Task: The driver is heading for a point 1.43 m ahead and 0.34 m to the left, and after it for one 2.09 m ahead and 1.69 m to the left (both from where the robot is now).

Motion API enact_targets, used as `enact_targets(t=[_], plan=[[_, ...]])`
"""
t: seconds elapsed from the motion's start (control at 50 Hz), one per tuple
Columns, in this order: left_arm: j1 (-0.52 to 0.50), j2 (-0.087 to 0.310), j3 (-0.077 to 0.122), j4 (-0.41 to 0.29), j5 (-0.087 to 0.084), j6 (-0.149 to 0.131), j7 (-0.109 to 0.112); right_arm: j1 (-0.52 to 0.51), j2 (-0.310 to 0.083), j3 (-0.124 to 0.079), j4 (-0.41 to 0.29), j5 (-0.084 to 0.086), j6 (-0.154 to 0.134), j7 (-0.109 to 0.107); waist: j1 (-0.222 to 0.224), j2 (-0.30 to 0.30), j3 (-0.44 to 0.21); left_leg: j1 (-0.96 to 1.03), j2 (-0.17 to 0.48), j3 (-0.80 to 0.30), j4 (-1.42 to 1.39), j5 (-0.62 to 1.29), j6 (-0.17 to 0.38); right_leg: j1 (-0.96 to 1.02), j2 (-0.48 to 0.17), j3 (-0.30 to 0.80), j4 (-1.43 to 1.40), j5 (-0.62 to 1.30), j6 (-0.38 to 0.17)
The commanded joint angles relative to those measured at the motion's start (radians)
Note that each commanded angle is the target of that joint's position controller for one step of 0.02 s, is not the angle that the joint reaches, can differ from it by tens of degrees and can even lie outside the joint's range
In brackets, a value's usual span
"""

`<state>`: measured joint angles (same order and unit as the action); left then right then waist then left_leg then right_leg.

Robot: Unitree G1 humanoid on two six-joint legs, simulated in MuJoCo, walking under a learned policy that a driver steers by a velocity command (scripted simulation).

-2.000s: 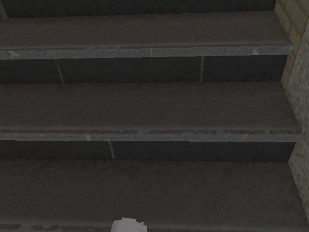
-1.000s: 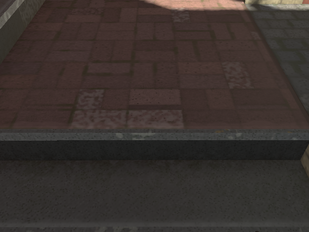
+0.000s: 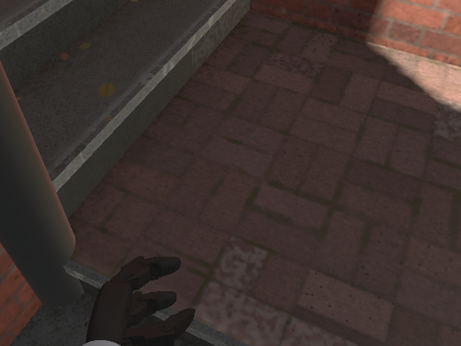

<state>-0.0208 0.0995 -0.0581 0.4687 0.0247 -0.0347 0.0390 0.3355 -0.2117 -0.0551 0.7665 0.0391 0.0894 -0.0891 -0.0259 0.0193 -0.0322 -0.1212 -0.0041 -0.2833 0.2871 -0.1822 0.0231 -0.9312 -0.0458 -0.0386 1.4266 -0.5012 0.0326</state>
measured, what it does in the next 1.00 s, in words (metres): steps on the spot, turning left: left foot 0.17 m lower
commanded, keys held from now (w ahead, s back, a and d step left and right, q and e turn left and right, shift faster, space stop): q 0.68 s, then no key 0.32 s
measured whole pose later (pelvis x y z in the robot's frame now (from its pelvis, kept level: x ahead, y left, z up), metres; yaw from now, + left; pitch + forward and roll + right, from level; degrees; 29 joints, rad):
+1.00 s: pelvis -0.02 -0.02 -0.01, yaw +30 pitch +2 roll -4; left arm -0.03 0.03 -0.05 0.44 -0.01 0.02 0.08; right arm 0.39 -0.13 0.04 0.71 -0.02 0.10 -0.10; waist -0.07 -0.03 -0.02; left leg -0.27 -0.04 -0.16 0.39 -0.14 0.06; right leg -1.02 -0.04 0.05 2.14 -0.56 0.05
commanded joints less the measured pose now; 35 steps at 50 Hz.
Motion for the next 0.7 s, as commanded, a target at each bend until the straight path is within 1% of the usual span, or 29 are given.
enact_targets(t=[0.02, 0.04, 0.06, 0.08, 0.1, 0.12, 0.14, 0.16, 0.18, 0.2, 0.26, 0.3, 0.32, 0.36, 0.4, 0.44, 0.46, 0.48, 0.5, 0.52, 0.54, 0.56, 0.58, 0.6, 0.62, 0.64, 0.66, 0.68, 0.7], plan=[[0.242, 0.221, 0.109, -0.012, -0.002, -0.026, 0.014, -0.141, -0.193, -0.059, -0.121, 0.026, -0.071, 0.036, 0.179, 0.085, -0.247, -0.042, 0.082, -0.003, 0.321, 1.355, 0.106, 0.619, 0.039, 0.141, -0.436, 0.325, -0.097], [0.333, 0.313, 0.147, 0.016, 0.055, 0.003, 0.02, -0.147, -0.049, -0.031, -0.176, 0.007, -0.082, 0.054, 0.159, -0.49, -0.362, -0.405, -0.127, 0.023, 0.709, 0.293, 0.005, 0.876, -0.255, 0.618, -0.747, 0.901, -0.275], [0.262, 0.249, 0.127, -0.019, 0.1, 0.006, 0.033, -0.055, -0.027, -0.026, -0.117, -0.023, -0.096, 0.076, 0.111, -0.492, -0.448, -0.42, -0.244, -0.129, 1.241, -0.262, -0.075, 0.752, -0.398, 0.966, -0.898, 0.813, -0.385], [0.166, 0.187, 0.122, -0.034, 0.055, 0.014, 0.03, -0.065, -0.05, -0.027, -0.127, -0.001, -0.087, 0.096, 0.06, -0.311, -0.305, -0.484, -0.194, -0.09, 1.398, -0.325, -0.089, 0.584, -0.354, 0.768, -0.85, 0.523, -0.336], [0.089, 0.114, 0.11, -0.001, 0.022, 0.025, 0.034, -0.111, -0.051, -0.015, -0.15, 0.008, -0.067, 0.082, 0.011, -0.237, -0.112, -0.537, -0.124, 0.026, 1.374, -0.293, -0.077, 0.428, -0.283, 0.526, -0.801, 0.305, -0.265], [0.045, 0.045, 0.094, 0.037, -0.016, 0.032, 0.034, -0.084, -0.078, -0.014, -0.138, -0.007, -0.041, 0.067, -0.028, -0.148, 0.021, -0.545, -0.056, 0.094, 1.317, -0.221, -0.069, 0.324, -0.219, 0.335, -0.739, 0.158, -0.207], [0.028, 0.046, 0.094, 0.051, -0.017, 0.028, 0.04, -0.047, -0.097, -0.019, -0.122, -0.012, -0.025, 0.061, -0.048, -0.107, 0.046, -0.488, -0.042, 0.162, 1.318, -0.114, -0.069, 0.256, -0.178, 0.233, -0.707, 0.059, -0.178], [0.039, 0.075, 0.1, 0.054, -0.01, 0.027, 0.043, -0.044, -0.105, -0.018, -0.131, -0.007, -0.026, 0.077, -0.052, -0.114, 0.053, -0.442, -0.054, 0.207, 1.338, -0.032, -0.058, 0.21, -0.143, 0.16, -0.728, 0.012, -0.173], [0.05, 0.09, 0.103, 0.057, -0.006, 0.028, 0.048, -0.057, -0.096, -0.017, -0.142, -0.001, -0.03, 0.085, -0.049, -0.103, 0.066, -0.444, -0.065, 0.213, 1.348, 0.04, -0.047, 0.203, -0.153, 0.127, -0.733, -0.004, -0.183], [0.06, 0.098, 0.104, 0.05, 0.001, 0.028, 0.051, -0.092, -0.095, -0.015, -0.157, 0.001, -0.032, 0.087, -0.032, -0.088, 0.071, -0.457, -0.068, 0.216, 1.355, 0.099, -0.044, 0.208, -0.175, 0.12, -0.736, 0.011, -0.198], [0.131, 0.124, 0.108, 0.052, -0.001, 0.034, 0.07, -0.16, -0.085, -0.005, -0.211, 0.003, -0.028, 0.084, 0.005, -0.1, 0.022, -0.503, -0.038, 0.2, 1.282, 0.146, -0.05, 0.333, -0.225, 0.124, -0.709, 0.063, -0.217], [0.12, 0.149, 0.114, 0.029, 0.002, 0.039, 0.083, -0.185, -0.101, -0.01, -0.242, 0.008, -0.015, 0.083, 0.014, -0.134, -0.01, -0.505, -0.01, 0.215, 1.189, 0.116, -0.07, 0.385, -0.258, 0.131, -0.677, 0.097, -0.21], [0.123, 0.163, 0.119, 0.02, -0.002, 0.039, 0.088, -0.198, -0.102, -0.007, -0.253, 0.008, -0.01, 0.087, 0.025, -0.137, -0.024, -0.498, 0.01, 0.218, 1.116, 0.096, -0.073, 0.402, -0.269, 0.142, -0.656, 0.104, -0.207], [0.133, 0.212, 0.141, 0.017, -0.023, 0.03, 0.1, -0.218, -0.081, 0.002, -0.269, 0.011, 0.0, 0.1, 0.04, -0.12, -0.049, -0.462, 0.066, 0.236, 0.884, 0.058, -0.054, 0.425, -0.292, 0.17, -0.631, 0.101, -0.19], [0.131, 0.228, 0.153, 0.008, -0.025, 0.034, 0.111, -0.213, -0.087, 0.001, -0.249, 0.016, 0.008, 0.107, 0.067, -0.122, -0.067, -0.371, 0.094, 0.265, 0.647, 0.019, -0.026, 0.419, -0.306, 0.154, -0.584, 0.094, -0.172], [0.132, 0.234, 0.165, 0.004, -0.025, 0.031, 0.118, -0.211, -0.105, -0.009, -0.215, 0.032, 0.015, 0.119, 0.086, -0.105, -0.071, -0.278, 0.104, 0.308, 0.451, 0.106, -0.003, 0.38, -0.334, 0.145, -0.517, 0.065, -0.146], [0.122, 0.221, 0.16, 0.006, -0.021, 0.032, 0.113, -0.2, -0.112, -0.018, -0.199, 0.03, 0.017, 0.119, 0.071, -0.071, -0.069, -0.201, 0.08, 0.362, 0.354, 0.171, 0.009, 0.336, -0.34, 0.111, -0.485, 0.122, -0.136], [0.104, 0.202, 0.155, 0.007, -0.022, 0.032, 0.108, -0.172, -0.111, -0.022, -0.173, 0.029, 0.018, 0.124, 0.058, -0.063, -0.065, -0.126, 0.068, 0.39, 0.235, 0.238, 0.026, 0.298, -0.339, 0.066, -0.431, 0.145, -0.122], [0.098, 0.176, 0.152, 0.012, -0.029, 0.028, 0.107, -0.093, -0.109, -0.027, -0.111, 0.019, 0.015, 0.137, 0.049, -0.037, -0.044, -0.061, 0.071, 0.372, 0.119, 0.28, 0.053, 0.259, -0.327, 0.032, -0.33, 0.14, -0.106], [0.161, 0.102, 0.137, 0.062, -0.039, 0.041, 0.098, -0.052, -0.115, -0.037, -0.082, 0.006, 0.006, 0.148, 0.051, 0.084, -0.045, -0.018, 0.058, 0.314, 0.052, 0.21, 0.085, 0.226, -0.228, -0.091, -0.043, -0.018, -0.078], [0.214, 0.059, 0.138, 0.068, -0.05, 0.051, 0.091, -0.055, -0.215, -0.06, -0.099, -0.029, -0.027, 0.156, 0.073, 0.322, -0.046, 0.007, 0.182, 0.126, 0.274, 0.827, 0.128, 0.025, -0.103, -0.182, 0.491, -0.356, 0.011], [0.161, 0.043, 0.13, 0.053, -0.065, 0.03, 0.084, -0.05, -0.3, -0.062, -0.125, -0.073, -0.037, 0.165, 0.053, 0.29, -0.121, 0.07, 0.337, -0.01, 0.335, 1.274, 0.196, -0.17, -0.046, -0.118, 0.88, -0.389, 0.077], [0.082, 0.053, 0.124, 0.023, -0.065, 0.007, 0.099, -0.043, -0.352, -0.078, -0.141, -0.09, -0.03, 0.171, -0.02, 0.204, -0.224, 0.071, 0.424, -0.179, 0.209, 0.916, 0.305, -0.243, -0.014, -0.029, 1.024, -0.342, 0.103], [-0.104, 0.005, 0.097, -0.052, -0.058, 0.001, 0.108, -0.047, -0.348, -0.066, -0.148, -0.074, -0.003, 0.132, -0.084, 0.079, -0.203, 0.096, 0.409, -0.292, 0.084, 0.312, 0.313, -0.369, -0.002, 0.063, 1.075, -0.273, 0.11], [-0.152, -0.01, 0.073, -0.05, -0.036, 0.015, 0.11, -0.07, -0.268, -0.031, -0.151, -0.067, 0.009, 0.092, -0.08, 0.048, -0.093, 0.108, 0.368, -0.276, 0.051, 0.171, 0.285, -0.435, -0.03, 0.087, 1.012, -0.161, 0.102], [-0.131, -0.003, 0.06, -0.05, -0.02, 0.031, 0.105, -0.082, -0.224, -0.009, -0.154, -0.063, 0.012, 0.055, -0.065, 0.072, -0.048, 0.118, 0.348, -0.308, 0.018, 0.113, 0.268, -0.437, -0.015, 0.065, 0.983, -0.06, 0.094], [-0.104, 0.03, 0.068, -0.046, -0.013, 0.035, 0.089, -0.091, -0.171, 0.011, -0.176, -0.07, 0.003, 0.031, -0.065, 0.006, -0.063, 0.15, 0.329, -0.31, 0.032, 0.076, 0.257, -0.428, 0.006, 0.087, 1.042, 0.043, 0.089], [-0.076, 0.039, 0.067, -0.051, -0.006, 0.035, 0.076, -0.1, -0.159, 0.019, -0.186, -0.066, -0.005, 0.018, -0.059, 0.013, -0.076, 0.178, 0.298, -0.282, 0.038, 0.045, 0.24, -0.425, 0.019, 0.086, 1.058, 0.095, 0.081], [-0.054, 0.039, 0.062, -0.048, -0.012, 0.033, 0.069, -0.103, -0.139, 0.033, -0.192, -0.07, -0.002, 0.008, -0.049, 0.033, -0.071, 0.183, 0.281, -0.241, 0.039, 0.047, 0.222, -0.416, 0.026, 0.096, 1.076, 0.138, 0.071]])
